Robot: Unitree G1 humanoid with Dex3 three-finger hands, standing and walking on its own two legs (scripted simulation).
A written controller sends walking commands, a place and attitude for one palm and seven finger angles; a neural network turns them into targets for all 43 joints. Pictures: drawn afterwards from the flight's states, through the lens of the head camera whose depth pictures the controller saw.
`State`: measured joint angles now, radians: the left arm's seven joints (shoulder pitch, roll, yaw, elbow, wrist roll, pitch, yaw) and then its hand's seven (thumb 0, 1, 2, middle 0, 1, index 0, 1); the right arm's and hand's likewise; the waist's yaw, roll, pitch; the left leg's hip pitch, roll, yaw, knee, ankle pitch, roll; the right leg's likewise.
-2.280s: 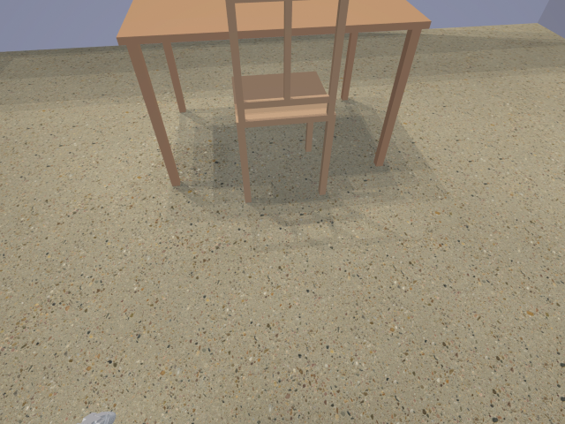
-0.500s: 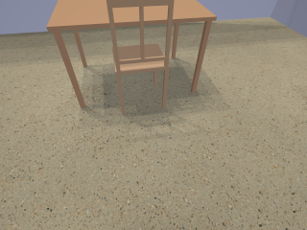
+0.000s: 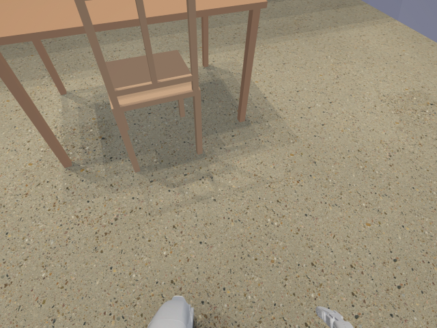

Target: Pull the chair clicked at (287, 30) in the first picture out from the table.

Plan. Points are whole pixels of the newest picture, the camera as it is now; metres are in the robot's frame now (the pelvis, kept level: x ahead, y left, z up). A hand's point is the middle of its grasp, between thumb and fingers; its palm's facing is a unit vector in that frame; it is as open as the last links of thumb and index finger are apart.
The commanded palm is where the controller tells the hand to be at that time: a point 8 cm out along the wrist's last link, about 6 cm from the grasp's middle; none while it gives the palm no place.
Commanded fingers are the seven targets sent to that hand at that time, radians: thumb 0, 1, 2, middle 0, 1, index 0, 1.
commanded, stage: walk to a spot facing it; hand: left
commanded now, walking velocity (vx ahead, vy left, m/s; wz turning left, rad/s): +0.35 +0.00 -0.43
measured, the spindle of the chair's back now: (147, 43) +1.03 +0.41 -0.05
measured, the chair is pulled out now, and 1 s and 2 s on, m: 0.00 0.00 0.00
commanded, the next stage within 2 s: turn to face it in 0.88 s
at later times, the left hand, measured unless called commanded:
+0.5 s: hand (167, 220) +0.37 +0.18 -0.15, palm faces -0.29 -0.94 -0.18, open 7.4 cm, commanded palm none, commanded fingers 0.00 0.90 0.90 -0.20 -0.30 -0.20 -0.30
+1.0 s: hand (207, 184) +0.50 +0.10 -0.16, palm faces -0.38 -0.89 -0.23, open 7.3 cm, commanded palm none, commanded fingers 0.00 0.90 0.90 -0.20 -0.30 -0.20 -0.30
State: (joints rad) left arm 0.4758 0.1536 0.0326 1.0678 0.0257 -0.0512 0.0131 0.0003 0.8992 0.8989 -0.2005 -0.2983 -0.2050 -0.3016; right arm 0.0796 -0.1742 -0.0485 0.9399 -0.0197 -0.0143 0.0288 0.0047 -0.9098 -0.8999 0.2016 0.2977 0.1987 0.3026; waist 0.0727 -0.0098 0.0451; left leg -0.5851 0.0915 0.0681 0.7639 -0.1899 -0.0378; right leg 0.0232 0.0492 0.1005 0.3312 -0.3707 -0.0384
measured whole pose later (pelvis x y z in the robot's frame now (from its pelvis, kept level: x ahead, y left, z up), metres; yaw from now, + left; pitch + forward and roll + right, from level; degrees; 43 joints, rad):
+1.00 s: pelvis +0.37 -0.06 +0.00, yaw -27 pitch +0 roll -1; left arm 0.28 0.21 0.06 1.01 0.02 -0.04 0.00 -0.01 0.92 0.90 -0.20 -0.30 -0.20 -0.30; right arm 0.17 -0.18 -0.05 0.96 -0.03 -0.02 0.01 0.00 -0.92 -0.90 0.20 0.30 0.20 0.30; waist 0.01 0.02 0.01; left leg -0.55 0.15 0.07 0.86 -0.25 -0.06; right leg -0.19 0.06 -0.07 0.43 -0.24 -0.07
